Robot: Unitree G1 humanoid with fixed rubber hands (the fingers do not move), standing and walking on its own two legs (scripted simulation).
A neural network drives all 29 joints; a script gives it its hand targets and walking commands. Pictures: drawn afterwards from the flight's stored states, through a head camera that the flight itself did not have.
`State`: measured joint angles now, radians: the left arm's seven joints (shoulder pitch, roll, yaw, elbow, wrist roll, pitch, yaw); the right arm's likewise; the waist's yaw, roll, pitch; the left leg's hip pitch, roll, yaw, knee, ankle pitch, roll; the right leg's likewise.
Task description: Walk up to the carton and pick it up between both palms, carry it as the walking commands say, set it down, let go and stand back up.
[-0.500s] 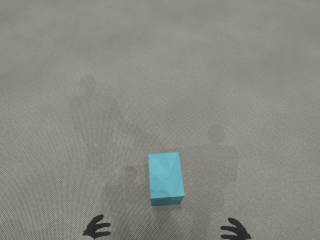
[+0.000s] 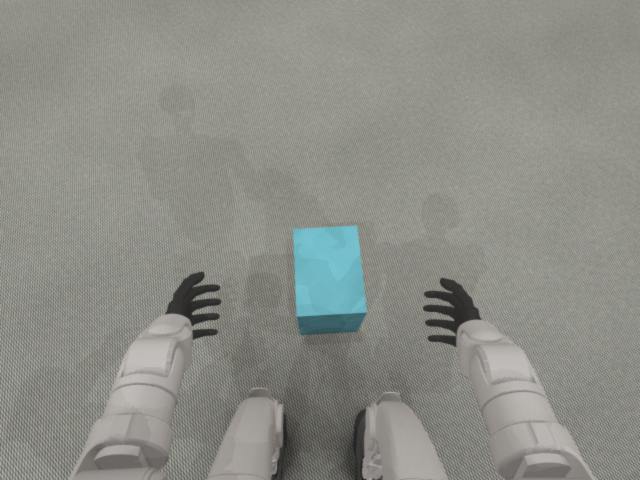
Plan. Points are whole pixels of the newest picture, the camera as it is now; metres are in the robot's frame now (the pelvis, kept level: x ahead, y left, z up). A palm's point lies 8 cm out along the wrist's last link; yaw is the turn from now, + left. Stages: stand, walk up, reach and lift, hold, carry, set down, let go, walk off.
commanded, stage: reach and lift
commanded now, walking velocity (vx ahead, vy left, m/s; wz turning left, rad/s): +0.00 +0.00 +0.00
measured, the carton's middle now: (327, 283) +0.53 +0.00 -0.58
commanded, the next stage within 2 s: none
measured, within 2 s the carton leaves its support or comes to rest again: neither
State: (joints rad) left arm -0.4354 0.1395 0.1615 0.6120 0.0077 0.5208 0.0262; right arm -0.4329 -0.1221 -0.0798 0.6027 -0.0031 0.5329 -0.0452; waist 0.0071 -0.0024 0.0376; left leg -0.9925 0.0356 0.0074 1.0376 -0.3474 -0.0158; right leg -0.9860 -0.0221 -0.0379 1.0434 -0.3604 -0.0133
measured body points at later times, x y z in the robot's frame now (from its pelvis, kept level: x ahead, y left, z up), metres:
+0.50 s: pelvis +0.01 +0.01 -0.02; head +0.27 +0.01 +0.34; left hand +0.46 +0.18 -0.14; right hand +0.48 -0.17 -0.13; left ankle +0.08 +0.13 -0.66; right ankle +0.08 -0.11 -0.66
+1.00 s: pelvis +0.01 +0.01 -0.05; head +0.34 +0.00 +0.26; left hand +0.52 +0.18 -0.18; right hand +0.54 -0.16 -0.18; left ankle +0.08 +0.13 -0.66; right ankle +0.08 -0.11 -0.66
